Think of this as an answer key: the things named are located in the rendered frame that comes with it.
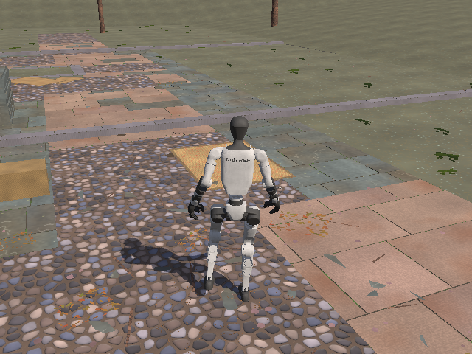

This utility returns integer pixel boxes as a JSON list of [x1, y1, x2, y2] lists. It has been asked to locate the robot right forearm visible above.
[[266, 177, 279, 203]]

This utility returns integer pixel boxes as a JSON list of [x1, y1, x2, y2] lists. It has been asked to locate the robot torso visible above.
[[221, 144, 255, 221]]

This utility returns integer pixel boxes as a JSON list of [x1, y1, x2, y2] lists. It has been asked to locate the robot right thigh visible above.
[[241, 206, 260, 257]]

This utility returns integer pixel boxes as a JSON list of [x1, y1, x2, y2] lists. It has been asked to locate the robot right hand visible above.
[[263, 200, 280, 214]]

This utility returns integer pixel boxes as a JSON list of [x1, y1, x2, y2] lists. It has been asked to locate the robot left hand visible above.
[[188, 202, 204, 220]]

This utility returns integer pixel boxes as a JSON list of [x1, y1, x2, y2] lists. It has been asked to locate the robot right upper arm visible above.
[[253, 148, 274, 189]]

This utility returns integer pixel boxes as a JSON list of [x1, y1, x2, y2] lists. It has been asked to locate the robot left forearm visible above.
[[190, 176, 207, 206]]

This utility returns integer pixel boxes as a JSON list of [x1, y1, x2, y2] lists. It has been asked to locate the robot left upper arm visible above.
[[200, 147, 223, 188]]

